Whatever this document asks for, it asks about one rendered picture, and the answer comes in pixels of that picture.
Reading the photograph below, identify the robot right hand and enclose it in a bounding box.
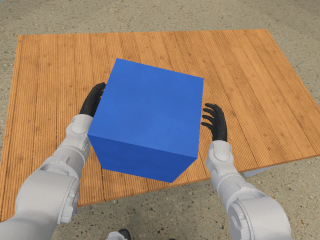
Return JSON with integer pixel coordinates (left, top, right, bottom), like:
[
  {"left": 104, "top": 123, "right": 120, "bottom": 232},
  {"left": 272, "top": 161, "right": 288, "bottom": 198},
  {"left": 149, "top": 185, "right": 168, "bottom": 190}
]
[{"left": 201, "top": 103, "right": 228, "bottom": 142}]

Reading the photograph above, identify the robot left hand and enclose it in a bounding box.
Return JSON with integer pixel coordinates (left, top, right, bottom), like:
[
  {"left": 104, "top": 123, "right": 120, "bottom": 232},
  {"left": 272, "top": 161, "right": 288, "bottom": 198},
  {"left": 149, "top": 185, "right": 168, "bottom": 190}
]
[{"left": 79, "top": 82, "right": 107, "bottom": 118}]

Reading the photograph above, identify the right robot upper arm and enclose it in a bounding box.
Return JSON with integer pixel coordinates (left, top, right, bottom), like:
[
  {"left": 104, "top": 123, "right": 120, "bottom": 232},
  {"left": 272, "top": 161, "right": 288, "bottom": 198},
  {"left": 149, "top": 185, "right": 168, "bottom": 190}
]
[{"left": 228, "top": 196, "right": 295, "bottom": 240}]

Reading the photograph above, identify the right robot forearm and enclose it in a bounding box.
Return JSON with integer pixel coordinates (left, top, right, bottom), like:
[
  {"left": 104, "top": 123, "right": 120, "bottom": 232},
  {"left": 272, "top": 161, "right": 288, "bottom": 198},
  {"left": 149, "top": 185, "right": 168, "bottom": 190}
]
[{"left": 205, "top": 140, "right": 291, "bottom": 235}]

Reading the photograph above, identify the carton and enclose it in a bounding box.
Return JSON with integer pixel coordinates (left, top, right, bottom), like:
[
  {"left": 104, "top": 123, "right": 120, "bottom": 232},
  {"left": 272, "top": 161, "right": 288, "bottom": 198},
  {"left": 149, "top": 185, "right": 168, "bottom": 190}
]
[{"left": 87, "top": 58, "right": 204, "bottom": 183}]

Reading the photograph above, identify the robot left shin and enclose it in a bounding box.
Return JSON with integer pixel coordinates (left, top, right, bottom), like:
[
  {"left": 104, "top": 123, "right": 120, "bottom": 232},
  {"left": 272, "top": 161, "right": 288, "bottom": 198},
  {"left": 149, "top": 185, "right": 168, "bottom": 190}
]
[{"left": 108, "top": 231, "right": 124, "bottom": 238}]

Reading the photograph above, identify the left robot foot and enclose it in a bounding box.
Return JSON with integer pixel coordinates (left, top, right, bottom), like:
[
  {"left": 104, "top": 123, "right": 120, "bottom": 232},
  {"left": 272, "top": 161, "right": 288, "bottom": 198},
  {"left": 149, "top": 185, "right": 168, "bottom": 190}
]
[{"left": 118, "top": 228, "right": 131, "bottom": 240}]

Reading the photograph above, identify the table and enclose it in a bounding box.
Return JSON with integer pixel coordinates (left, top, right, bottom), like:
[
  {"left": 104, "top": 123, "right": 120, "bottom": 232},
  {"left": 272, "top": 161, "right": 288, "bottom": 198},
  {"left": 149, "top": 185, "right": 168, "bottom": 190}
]
[{"left": 0, "top": 29, "right": 320, "bottom": 223}]

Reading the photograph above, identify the left robot forearm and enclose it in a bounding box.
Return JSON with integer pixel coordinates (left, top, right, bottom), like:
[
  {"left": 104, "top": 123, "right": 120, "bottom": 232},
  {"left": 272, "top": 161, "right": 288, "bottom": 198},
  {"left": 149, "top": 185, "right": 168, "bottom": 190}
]
[{"left": 15, "top": 114, "right": 93, "bottom": 213}]

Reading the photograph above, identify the left robot upper arm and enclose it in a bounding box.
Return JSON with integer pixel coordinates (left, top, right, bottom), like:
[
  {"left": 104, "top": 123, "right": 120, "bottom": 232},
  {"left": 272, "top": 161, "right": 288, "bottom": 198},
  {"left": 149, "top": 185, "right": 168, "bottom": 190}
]
[{"left": 0, "top": 169, "right": 81, "bottom": 240}]

